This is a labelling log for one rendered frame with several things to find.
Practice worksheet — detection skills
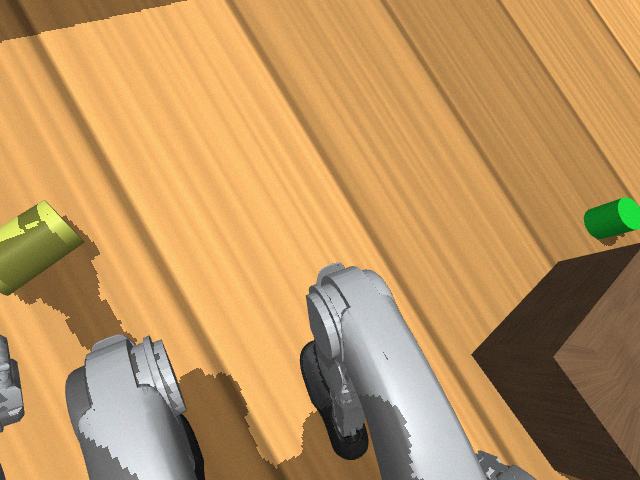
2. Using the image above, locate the right robot foot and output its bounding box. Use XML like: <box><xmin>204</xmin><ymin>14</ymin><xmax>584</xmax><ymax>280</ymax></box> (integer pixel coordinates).
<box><xmin>300</xmin><ymin>340</ymin><xmax>368</xmax><ymax>460</ymax></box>

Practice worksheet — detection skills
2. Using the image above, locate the right robot hand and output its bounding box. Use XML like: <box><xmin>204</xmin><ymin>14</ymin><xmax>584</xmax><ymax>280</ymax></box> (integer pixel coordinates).
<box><xmin>475</xmin><ymin>450</ymin><xmax>537</xmax><ymax>480</ymax></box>

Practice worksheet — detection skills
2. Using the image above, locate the left robot arm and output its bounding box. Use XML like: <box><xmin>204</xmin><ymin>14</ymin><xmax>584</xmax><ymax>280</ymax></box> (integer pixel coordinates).
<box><xmin>0</xmin><ymin>335</ymin><xmax>25</xmax><ymax>480</ymax></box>

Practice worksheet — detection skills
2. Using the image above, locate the left robot foot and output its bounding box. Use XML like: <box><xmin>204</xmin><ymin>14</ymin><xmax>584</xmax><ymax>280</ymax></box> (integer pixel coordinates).
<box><xmin>180</xmin><ymin>414</ymin><xmax>205</xmax><ymax>480</ymax></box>

